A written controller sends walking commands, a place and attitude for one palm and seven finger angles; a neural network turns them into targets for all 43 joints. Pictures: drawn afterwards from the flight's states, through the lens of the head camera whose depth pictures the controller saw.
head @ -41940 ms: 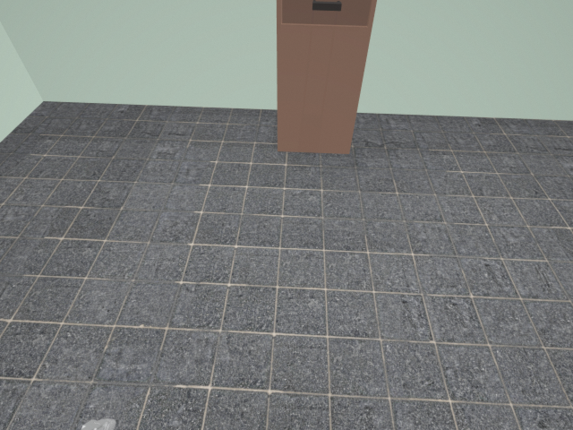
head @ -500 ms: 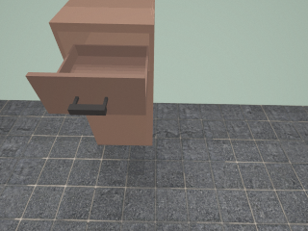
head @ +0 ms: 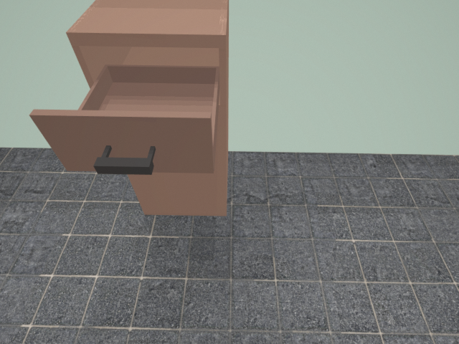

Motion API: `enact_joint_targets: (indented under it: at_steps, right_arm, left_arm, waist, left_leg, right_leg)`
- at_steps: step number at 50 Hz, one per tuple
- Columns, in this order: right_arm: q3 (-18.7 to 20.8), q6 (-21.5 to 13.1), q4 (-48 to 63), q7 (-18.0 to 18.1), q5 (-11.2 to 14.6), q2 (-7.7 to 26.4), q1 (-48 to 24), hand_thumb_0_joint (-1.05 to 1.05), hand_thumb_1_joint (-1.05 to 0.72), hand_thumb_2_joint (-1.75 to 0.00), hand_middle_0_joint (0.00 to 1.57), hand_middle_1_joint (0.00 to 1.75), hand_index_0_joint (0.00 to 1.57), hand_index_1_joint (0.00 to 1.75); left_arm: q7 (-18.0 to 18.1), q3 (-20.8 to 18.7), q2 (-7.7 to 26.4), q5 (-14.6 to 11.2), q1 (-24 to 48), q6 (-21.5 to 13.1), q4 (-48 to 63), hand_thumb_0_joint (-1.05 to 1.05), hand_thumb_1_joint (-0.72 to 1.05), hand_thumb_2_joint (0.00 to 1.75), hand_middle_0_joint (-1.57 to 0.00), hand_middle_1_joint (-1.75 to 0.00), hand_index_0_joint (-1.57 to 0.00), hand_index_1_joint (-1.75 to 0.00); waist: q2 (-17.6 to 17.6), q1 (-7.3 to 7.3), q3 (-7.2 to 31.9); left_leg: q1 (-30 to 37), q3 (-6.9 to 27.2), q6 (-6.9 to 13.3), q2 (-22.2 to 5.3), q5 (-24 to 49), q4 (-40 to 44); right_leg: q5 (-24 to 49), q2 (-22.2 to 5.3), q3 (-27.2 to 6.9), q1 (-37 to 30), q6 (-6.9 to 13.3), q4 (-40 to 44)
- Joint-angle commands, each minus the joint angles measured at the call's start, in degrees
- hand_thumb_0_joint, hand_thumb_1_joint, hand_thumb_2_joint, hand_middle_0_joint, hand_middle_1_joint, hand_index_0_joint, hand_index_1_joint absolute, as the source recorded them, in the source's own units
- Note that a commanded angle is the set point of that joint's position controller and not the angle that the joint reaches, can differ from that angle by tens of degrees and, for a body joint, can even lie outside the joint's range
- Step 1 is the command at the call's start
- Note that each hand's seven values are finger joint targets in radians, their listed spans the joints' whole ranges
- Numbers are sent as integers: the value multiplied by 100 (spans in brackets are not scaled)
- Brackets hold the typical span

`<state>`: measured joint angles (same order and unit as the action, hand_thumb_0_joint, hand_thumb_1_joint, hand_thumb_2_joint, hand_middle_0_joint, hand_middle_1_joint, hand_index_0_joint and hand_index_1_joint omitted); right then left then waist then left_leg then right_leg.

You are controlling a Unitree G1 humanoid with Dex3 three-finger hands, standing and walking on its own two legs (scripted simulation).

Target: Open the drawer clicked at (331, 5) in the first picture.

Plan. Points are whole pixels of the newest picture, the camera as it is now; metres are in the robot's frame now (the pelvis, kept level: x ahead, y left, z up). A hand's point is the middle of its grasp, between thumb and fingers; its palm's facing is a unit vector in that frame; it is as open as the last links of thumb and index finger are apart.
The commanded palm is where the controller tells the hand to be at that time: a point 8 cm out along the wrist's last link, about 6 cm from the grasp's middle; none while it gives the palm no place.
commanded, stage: stand and wait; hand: left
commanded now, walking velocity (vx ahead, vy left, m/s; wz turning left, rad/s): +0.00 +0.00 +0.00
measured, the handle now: (127, 158) +0.48 +0.26 +0.02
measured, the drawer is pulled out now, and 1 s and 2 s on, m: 0.30 0.30 0.30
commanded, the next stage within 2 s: none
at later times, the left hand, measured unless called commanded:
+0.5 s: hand out of the picture +0.03 +0.18 -0.17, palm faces +0.01 -0.97 -0.22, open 7.4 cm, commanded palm none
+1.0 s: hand out of the picture +0.04 +0.18 -0.17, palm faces +0.00 -0.97 -0.24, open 7.4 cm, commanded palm none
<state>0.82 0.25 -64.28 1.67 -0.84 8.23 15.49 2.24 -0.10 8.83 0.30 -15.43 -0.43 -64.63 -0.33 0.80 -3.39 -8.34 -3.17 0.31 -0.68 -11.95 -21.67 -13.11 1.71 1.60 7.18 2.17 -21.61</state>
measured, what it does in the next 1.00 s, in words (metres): stands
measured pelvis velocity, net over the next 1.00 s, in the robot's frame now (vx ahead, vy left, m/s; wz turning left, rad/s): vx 0.02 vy -0.01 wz -0.01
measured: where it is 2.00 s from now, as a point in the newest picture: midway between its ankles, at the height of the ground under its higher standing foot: outside the picture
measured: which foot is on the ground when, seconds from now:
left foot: down 0.00-1.00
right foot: down 0.00-1.00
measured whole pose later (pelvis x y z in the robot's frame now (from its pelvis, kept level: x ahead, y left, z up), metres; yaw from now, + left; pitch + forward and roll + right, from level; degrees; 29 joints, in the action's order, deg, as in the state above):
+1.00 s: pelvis +0.02 -0.01 +0.00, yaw +0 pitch -1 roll +0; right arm 1.0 0.4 -64.3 1.7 -0.9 10.3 13.5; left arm 2.0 -0.6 11.2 0.2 -13.1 -0.8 -64.2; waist -0.1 0.9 -3.5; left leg -6.3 -3.2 -0.7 -1.6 -12.6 -20.2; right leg -13.2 2.7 1.5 4.9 3.0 -19.3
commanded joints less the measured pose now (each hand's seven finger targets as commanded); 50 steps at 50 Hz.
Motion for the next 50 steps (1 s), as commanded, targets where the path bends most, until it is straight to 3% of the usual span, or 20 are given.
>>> enact_joint_targets:
  at_steps: [1,15,46,48,50]
  right_arm:
    - [90,-47,82,48,21,585,391,0,-90,-90,20,30,20,30]
    - [95,-43,112,60,22,673,304,0,-90,-90,20,30,20,30]
    - [126,-44,141,57,17,890,101,0,-90,-90,20,30,20,30]
    - [135,-44,160,55,21,909,117,0,-90,-90,20,30,20,30]
    - [137,-51,149,52,13,927,53,0,-90,-90,20,30,20,30]
  left_arm:
    - [31,-138,697,19,-386,-94,129,0,90,90,-20,-30,-20,-30]
    - [36,-160,800,10,-294,-121,170,0,90,90,-20,-30,-20,-30]
    - [15,-200,1001,9,-61,-132,209,0,90,90,-20,-30,-20,-30]
    - [17,-210,1020,12,-64,-143,229,0,90,90,-20,-30,-20,-30]
    - [12,-200,1037,9,-29,-140,226,0,90,90,-20,-30,-20,-30]
  waist:
    - [2,-16,-138]
    - [-25,-11,10]
    - [-52,-11,-26]
    - [78,-12,57]
    - [-69,-11,21]
  left_leg:
    - [78,525,103,-543,642,320]
    - [212,453,73,-568,893,279]
    - [273,467,49,-602,836,366]
    - [308,477,63,-621,873,348]
    - [313,481,59,-605,912,359]
  right_leg:
    - [914,-716,-607,304,35,448]
    - [1496,-752,-611,95,45,453]
    - [1432,-753,-664,48,49,545]
    - [1464,-736,-650,-2,48,539]
    - [1519,-760,-681,23,53,532]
